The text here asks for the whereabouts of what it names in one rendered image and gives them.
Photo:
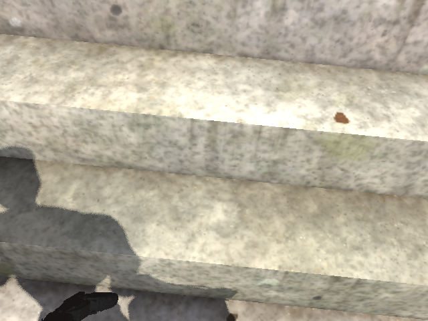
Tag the left robot hand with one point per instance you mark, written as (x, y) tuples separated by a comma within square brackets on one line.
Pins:
[(80, 305)]

